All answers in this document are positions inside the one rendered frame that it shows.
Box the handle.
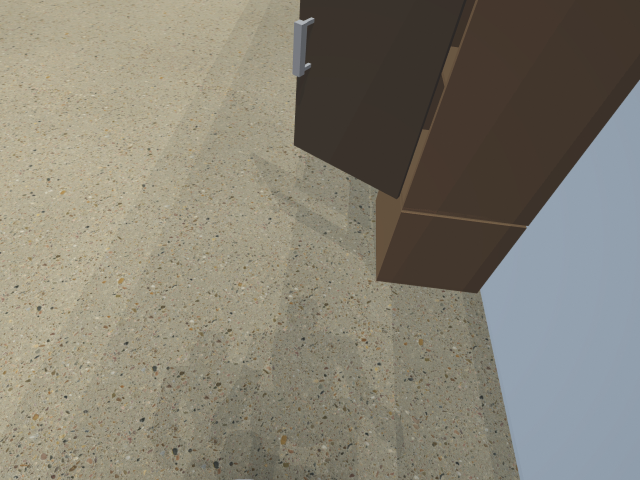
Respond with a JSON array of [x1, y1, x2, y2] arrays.
[[292, 17, 314, 77]]

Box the cupboard door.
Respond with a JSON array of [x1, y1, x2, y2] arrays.
[[294, 0, 466, 199]]

